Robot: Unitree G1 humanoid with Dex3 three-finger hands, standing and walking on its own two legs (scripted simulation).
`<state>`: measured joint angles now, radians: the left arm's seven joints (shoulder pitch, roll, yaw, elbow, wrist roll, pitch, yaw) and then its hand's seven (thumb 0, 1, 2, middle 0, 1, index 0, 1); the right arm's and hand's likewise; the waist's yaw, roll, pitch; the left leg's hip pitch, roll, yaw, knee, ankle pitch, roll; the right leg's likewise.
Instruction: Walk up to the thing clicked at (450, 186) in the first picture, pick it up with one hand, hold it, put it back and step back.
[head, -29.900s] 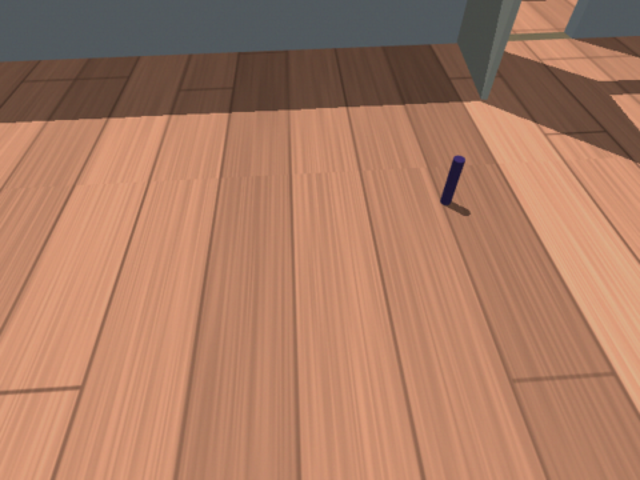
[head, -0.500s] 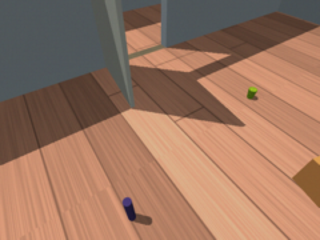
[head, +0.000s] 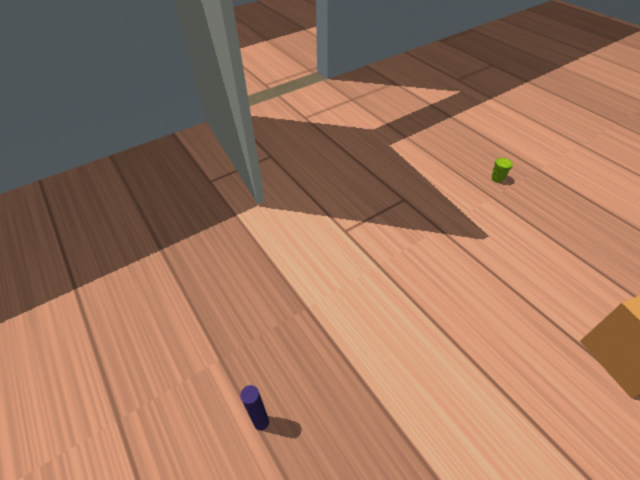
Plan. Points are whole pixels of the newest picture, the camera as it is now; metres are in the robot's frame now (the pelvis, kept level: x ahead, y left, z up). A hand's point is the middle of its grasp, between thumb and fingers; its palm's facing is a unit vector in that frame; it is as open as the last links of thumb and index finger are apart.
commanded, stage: stand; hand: left
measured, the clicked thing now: (256, 409) +0.41 +0.21 -0.66
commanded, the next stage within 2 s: step back in 1.04 s
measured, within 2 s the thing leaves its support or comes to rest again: neither
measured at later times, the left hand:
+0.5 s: hand out of the picture +0.10 +0.24 -0.15, palm faces -0.03 -0.94 -0.34, open 7.4 cm
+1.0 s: hand out of the picture +0.11 +0.24 -0.15, palm faces -0.03 -0.94 -0.35, open 7.4 cm
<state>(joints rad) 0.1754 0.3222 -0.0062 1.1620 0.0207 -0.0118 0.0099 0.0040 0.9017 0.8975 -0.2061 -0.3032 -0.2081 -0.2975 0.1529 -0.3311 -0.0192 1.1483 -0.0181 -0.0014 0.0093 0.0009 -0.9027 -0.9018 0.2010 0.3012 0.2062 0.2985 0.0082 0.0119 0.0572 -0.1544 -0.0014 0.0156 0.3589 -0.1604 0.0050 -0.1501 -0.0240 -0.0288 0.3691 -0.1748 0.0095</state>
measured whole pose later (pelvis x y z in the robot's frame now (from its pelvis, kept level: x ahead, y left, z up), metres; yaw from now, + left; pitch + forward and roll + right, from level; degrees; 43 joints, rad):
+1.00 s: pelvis +0.03 -0.01 +0.00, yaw -1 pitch -2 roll +0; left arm 0.10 0.33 0.01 1.15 0.01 -0.01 0.00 0.00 0.90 0.90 -0.21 -0.30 -0.21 -0.30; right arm 0.10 -0.34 -0.01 1.16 -0.01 -0.02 0.00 0.00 -0.90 -0.90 0.20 0.30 0.21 0.30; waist 0.00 0.01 0.05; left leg -0.08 0.02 0.03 0.29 -0.17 -0.02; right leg -0.09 0.00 -0.02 0.31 -0.19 -0.01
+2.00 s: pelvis -0.13 +0.04 -0.01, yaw -5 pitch -2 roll +2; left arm 0.14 0.36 0.07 0.83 0.03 0.05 0.01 0.01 0.90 0.90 -0.21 -0.30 -0.21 -0.30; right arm 0.12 -0.37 -0.05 0.89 0.00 0.04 -0.01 0.00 -0.90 -0.90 0.20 0.30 0.21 0.30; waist 0.02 -0.01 0.17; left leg -0.41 -0.13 -0.11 1.09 -0.52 0.00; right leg -0.29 0.03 0.07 0.59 -0.25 -0.05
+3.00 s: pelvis -0.46 +0.03 -0.03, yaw -1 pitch -1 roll +0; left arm 0.11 0.38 0.08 0.73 0.05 0.07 0.01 0.00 0.90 0.90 -0.21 -0.30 -0.21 -0.30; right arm 0.26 -0.40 -0.04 0.88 -0.01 0.02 -0.03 0.00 -0.90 -0.90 0.20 0.30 0.21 0.30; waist -0.01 0.00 0.16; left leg -0.28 -0.04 -0.04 0.77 -0.46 -0.02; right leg -0.41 -0.02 -0.04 0.67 -0.24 -0.03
